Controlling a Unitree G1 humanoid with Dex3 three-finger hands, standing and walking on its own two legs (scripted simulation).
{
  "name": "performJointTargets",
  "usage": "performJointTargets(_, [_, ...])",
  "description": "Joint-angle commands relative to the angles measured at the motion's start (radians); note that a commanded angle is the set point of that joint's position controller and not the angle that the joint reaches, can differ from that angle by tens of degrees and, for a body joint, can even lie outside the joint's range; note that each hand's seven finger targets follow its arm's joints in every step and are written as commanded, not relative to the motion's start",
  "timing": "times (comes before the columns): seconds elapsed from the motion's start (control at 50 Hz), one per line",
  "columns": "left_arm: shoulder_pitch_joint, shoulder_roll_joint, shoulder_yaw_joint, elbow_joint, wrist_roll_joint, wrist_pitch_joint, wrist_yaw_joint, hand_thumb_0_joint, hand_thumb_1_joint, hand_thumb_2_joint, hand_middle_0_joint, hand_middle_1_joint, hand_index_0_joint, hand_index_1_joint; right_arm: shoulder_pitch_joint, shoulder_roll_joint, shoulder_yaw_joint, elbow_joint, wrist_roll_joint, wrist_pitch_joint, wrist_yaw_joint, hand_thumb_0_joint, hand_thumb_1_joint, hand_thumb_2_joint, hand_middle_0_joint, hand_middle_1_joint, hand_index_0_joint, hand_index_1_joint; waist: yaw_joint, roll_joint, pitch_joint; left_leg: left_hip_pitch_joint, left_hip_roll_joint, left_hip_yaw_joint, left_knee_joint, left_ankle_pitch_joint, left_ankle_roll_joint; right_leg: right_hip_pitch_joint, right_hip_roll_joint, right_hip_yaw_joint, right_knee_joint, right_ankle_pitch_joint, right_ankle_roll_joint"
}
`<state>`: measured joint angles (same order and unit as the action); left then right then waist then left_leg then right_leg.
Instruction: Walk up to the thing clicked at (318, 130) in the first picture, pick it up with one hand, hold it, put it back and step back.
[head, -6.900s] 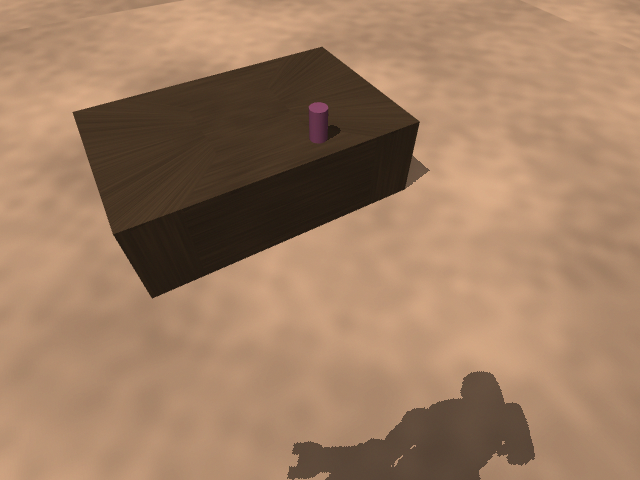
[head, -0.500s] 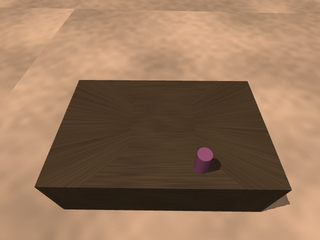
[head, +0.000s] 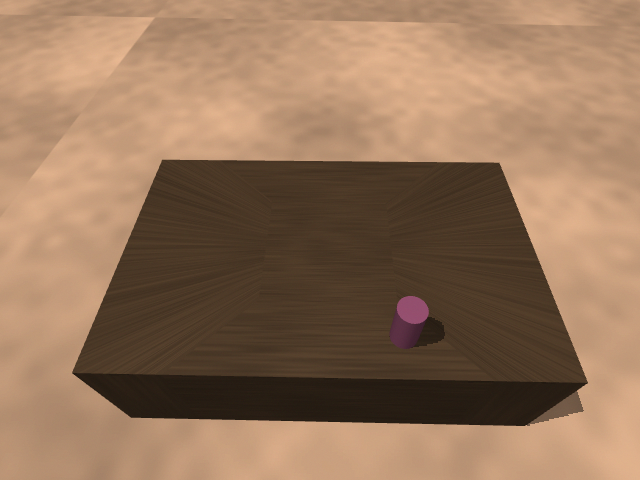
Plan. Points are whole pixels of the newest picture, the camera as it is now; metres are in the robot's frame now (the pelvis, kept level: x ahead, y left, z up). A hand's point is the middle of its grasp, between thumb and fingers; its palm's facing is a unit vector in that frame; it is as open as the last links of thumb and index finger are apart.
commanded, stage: stand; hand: right
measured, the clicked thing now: (407, 323) +0.49 -0.20 -0.36
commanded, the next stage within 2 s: go down in 0.74 s
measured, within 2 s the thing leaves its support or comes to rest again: neither
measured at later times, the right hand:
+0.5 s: hand out of the picture +0.06 -0.26 -0.16, palm faces -0.02 +0.94 -0.34, open 7.4 cm
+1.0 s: hand out of the picture +0.13 -0.25 -0.16, palm faces +0.07 +0.95 -0.32, open 9.1 cm
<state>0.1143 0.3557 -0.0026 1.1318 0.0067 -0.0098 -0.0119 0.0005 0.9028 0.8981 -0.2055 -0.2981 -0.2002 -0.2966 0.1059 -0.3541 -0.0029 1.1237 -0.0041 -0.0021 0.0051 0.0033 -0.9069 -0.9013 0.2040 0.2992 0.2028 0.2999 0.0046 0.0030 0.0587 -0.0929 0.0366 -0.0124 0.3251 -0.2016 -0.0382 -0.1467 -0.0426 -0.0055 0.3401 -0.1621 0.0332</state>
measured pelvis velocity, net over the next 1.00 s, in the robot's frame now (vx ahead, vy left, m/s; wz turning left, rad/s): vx -0.01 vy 0.00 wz -0.02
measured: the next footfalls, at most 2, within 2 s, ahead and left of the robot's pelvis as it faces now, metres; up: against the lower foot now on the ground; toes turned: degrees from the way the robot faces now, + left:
none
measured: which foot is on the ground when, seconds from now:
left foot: down 0.00-1.00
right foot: down 0.00-1.00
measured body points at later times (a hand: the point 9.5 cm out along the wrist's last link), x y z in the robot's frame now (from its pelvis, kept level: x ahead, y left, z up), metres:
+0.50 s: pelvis +0.00 +0.00 +0.00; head +0.01 +0.00 +0.45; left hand +0.07 +0.30 -0.13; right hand +0.07 -0.30 -0.13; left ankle -0.01 +0.14 -0.75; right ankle +0.01 -0.14 -0.75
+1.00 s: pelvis -0.01 +0.00 -0.01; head +0.04 +0.00 +0.44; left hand +0.09 +0.29 -0.13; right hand +0.12 -0.29 -0.13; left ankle -0.01 +0.14 -0.75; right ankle +0.01 -0.14 -0.75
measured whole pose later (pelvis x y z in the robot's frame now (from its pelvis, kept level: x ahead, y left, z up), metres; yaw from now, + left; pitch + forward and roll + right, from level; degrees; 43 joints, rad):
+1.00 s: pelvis -0.01 +0.00 -0.01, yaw -1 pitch +2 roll +0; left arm 0.18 0.31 0.02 0.88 -0.04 -0.04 0.03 0.00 0.91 0.92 -0.21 -0.30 -0.20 -0.30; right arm -0.01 -0.31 -0.11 1.05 -0.02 -0.01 0.01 0.01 -0.71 -0.71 0.12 0.17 0.12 0.18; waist 0.01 -0.01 0.07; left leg -0.25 0.04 0.00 0.47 -0.26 -0.03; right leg -0.31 -0.04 0.02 0.48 -0.20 0.04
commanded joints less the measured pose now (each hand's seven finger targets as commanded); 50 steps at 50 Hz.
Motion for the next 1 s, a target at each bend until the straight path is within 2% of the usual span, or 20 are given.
performJointTargets(0.0, [-0.041, 0.223, 0.046, -0.059, 0.003, -0.017, 0.017, 0.000, 0.900, 0.900, -0.200, -0.300, -0.200, -0.301, -0.032, -0.211, -0.041, -0.059, -0.004, -0.018, -0.008, 0.000, -0.900, -0.900, 0.200, 0.300, 0.200, 0.300, -0.005, -0.011, -0.079, -0.019, 0.092, -0.054, -0.049, 0.109, 0.047, 0.037, -0.088, 0.066, -0.047, 0.107, -0.046])
performJointTargets(0.12, [-0.030, 0.214, 0.044, -0.061, 0.004, -0.018, 0.015, 0.000, 0.900, 0.900, -0.200, -0.300, -0.200, -0.301, -0.028, -0.215, -0.042, -0.063, -0.004, -0.022, -0.008, 0.000, -0.900, -0.900, 0.200, 0.300, 0.200, 0.300, -0.002, 0.001, -0.089, -0.017, 0.095, -0.053, -0.046, 0.124, 0.050, 0.041, -0.091, 0.069, -0.042, 0.131, -0.047])
performJointTargets(0.26, [-0.035, 0.221, 0.046, -0.062, 0.003, -0.019, 0.016, 0.000, 0.900, 0.900, -0.200, -0.300, -0.200, -0.301, -0.021, -0.215, -0.042, -0.062, -0.006, -0.021, -0.007, 0.000, -0.900, -0.900, 0.200, 0.300, 0.200, 0.300, -0.004, 0.003, -0.078, -0.031, 0.093, -0.056, -0.050, 0.092, 0.048, 0.044, -0.091, 0.073, -0.047, 0.102, -0.047])
performJointTargets(0.48, [-0.027, 0.216, 0.044, -0.062, 0.003, -0.020, 0.016, 0.000, 0.900, 0.900, -0.200, -0.300, -0.200, -0.301, -0.019, -0.217, -0.040, -0.065, -0.005, -0.020, -0.006, 0.000, -0.900, -0.900, 0.200, 0.300, 0.200, 0.300, 0.000, 0.007, -0.076, -0.036, 0.093, -0.057, -0.050, 0.097, 0.051, 0.043, -0.090, 0.071, -0.046, 0.115, -0.045])
performJointTargets(0.54, [-0.037, 0.221, 0.047, -0.063, 0.006, -0.017, 0.017, 0.000, 0.900, 0.900, -0.200, -0.300, -0.200, -0.301, -0.014, -0.214, -0.042, -0.065, -0.006, -0.020, -0.008, 0.000, -0.900, -0.900, 0.200, 0.300, 0.200, 0.300, -0.004, -0.001, -0.074, -0.038, 0.092, -0.058, -0.052, 0.072, 0.050, 0.040, -0.089, 0.072, -0.047, 0.087, -0.048])
performJointTargets(0.62, [-0.023, 0.215, 0.045, -0.060, 0.003, -0.018, 0.014, 0.000, 0.900, 0.900, -0.200, -0.300, -0.200, -0.301, -0.016, -0.219, -0.042, -0.064, -0.005, -0.022, -0.007, 0.000, -0.900, -0.900, 0.200, 0.300, 0.200, 0.300, 0.001, 0.006, -0.074, -0.035, 0.092, -0.061, -0.052, 0.077, 0.050, 0.037, -0.085, 0.068, -0.045, 0.083, -0.046])
performJointTargets(0.7, [-0.035, 0.216, 0.046, -0.068, 0.005, -0.018, 0.016, 0.000, 0.900, 0.900, -0.200, -0.300, -0.200, -0.301, -0.008, -0.216, -0.042, -0.068, -0.006, -0.023, -0.008, 0.000, -0.900, -0.900, 0.200, 0.300, 0.200, 0.300, -0.008, 0.004, -0.095, -0.029, 0.095, -0.055, -0.041, 0.131, 0.053, 0.054, -0.093, 0.071, -0.035, 0.150, -0.049])
performJointTargets(0.8, [-0.026, 0.216, 0.045, -0.063, 0.002, -0.017, 0.016, 0.000, 0.900, 0.900, -0.200, -0.300, -0.200, -0.301, -0.012, -0.213, -0.040, -0.067, -0.004, -0.023, -0.009, 0.000, -0.900, -0.900, 0.200, 0.300, 0.200, 0.300, -0.002, 0.002, -0.087, -0.019, 0.094, -0.056, -0.042, 0.140, 0.051, 0.048, -0.089, 0.066, -0.032, 0.146, -0.046])
performJointTargets(0.82, [-0.022, 0.213, 0.045, -0.063, 0.004, -0.017, 0.016, 0.000, 0.887, 0.930, -0.211, -0.301, -0.203, -0.310, -0.011, -0.214, -0.040, -0.068, -0.005, -0.023, -0.009, 0.000, -0.820, -0.820, 0.120, 0.220, 0.120, 0.220, -0.001, 0.002, -0.081, -0.025, 0.094, -0.056, -0.046, 0.127, 0.051, 0.045, -0.089, 0.066, -0.037, 0.137, -0.045])
performJointTargets(0.84, [-0.035, 0.062, 0.033, -0.354, -0.045, -0.070, 0.036, 0.000, 0.960, 0.943, -0.220, -0.316, -0.215, -0.321, -0.362, -0.061, -0.069, -0.419, 0.029, -0.116, -0.019, 0.000, -0.740, -0.740, 0.050, 0.140, 0.040, 0.140, 0.097, -0.072, -0.030, -0.203, -0.038, 0.040, 0.028, 0.073, 0.023, -0.058, 0.037, -0.050, 0.027, -0.006, -0.039])
performJointTargets(0.86, [-0.001, 0.087, 0.034, -0.309, -0.056, -0.069, 0.044, 0.000, 0.927, 0.932, -0.215, -0.306, -0.207, -0.314, -0.444, -0.107, -0.081, -0.360, 0.014, -0.110, -0.021, 0.000, -0.660, -0.660, 0.040, 0.060, 0.033, 0.060, 0.051, -0.028, -0.059, -0.176, -0.045, 0.050, 0.039, 0.042, 0.024, -0.051, 0.040, -0.035, 0.029, -0.036, -0.036])
performJointTargets(0.88, [0.022, 0.117, 0.049, -0.305, -0.057, -0.059, 0.048, 0.000, 0.903, 0.939, -0.212, -0.303, -0.202, -0.315, -0.290, -0.143, -0.110, -0.192, 0.001, -0.074, -0.022, 0.000, -0.580, -0.580, 0.037, 0.058, 0.032, 0.058, 0.036, 0.006, -0.051, -0.200, -0.048, 0.053, 0.047, 0.004, 0.022, -0.081, 0.047, -0.035, 0.052, -0.066, -0.042])
performJointTargets(0.9, [0.031, 0.111, 0.060, -0.309, -0.057, -0.050, 0.047, 0.000, 0.915, 0.941, -0.215, -0.307, -0.206, -0.318, -0.214, -0.152, -0.134, -0.133, -0.004, -0.052, -0.013, 0.000, -0.500, -0.500, 0.046, 0.054, 0.039, 0.054, 0.025, 0.035, -0.038, -0.210, -0.042, 0.054, 0.070, 0.001, 0.022, -0.109, 0.051, -0.035, 0.079, -0.058, -0.042])
performJointTargets(0.92, [0.049, 0.127, 0.074, -0.345, -0.052, -0.046, 0.058, 0.000, 0.871, 0.926, -0.221, -0.308, -0.211, -0.319, -0.219, -0.237, -0.192, -0.134, -0.017, -0.043, -0.014, 0.000, -0.420, -0.420, 0.060, 0.047, 0.049, 0.047, 0.015, 0.026, -0.117, -0.194, -0.038, 0.050, 0.081, 0.021, 0.024, -0.106, 0.055, -0.035, 0.101, -0.023, -0.041])
performJointTargets(0.94, [0.080, 0.129, 0.082, -0.371, -0.052, -0.050, 0.070, 0.000, 0.877, 0.917, -0.214, -0.305, -0.208, -0.311, -0.272, -0.286, -0.220, -0.187, -0.030, -0.045, -0.011, 0.000, -0.340, -0.340, 0.057, 0.049, 0.050, 0.049, 0.020, 0.001, -0.224, -0.165, -0.031, 0.045, 0.095, 0.064, 0.025, -0.067, 0.055, -0.035, 0.117, 0.027, -0.035])
performJointTargets(0.96, [0.094, 0.109, 0.083, -0.385, -0.048, -0.050, 0.074, 0.000, 0.894, 0.909, -0.211, -0.307, -0.210, -0.308, -0.275, -0.287, -0.226, -0.193, -0.049, -0.035, 0.001, 0.000, -0.260, -0.260, 0.057, 0.048, 0.048, 0.048, 0.006, -0.010, -0.275, -0.152, -0.031, 0.042, 0.110, 0.092, 0.027, -0.056, 0.056, -0.036, 0.131, 0.063, -0.032])
performJointTargets(0.98, [0.125, 0.104, 0.092, -0.380, -0.035, -0.044, 0.076, 0.000, 0.897, 0.911, -0.207, -0.305, -0.205, -0.307, -0.182, -0.261, -0.233, -0.136, -0.080, -0.014, 0.012, 0.000, -0.185, -0.199, 0.063, 0.043, 0.053, 0.043, -0.001, -0.013, -0.271, -0.167, -0.033, 0.041, 0.120, 0.100, 0.030, -0.074, 0.058, -0.036, 0.142, 0.080, -0.030])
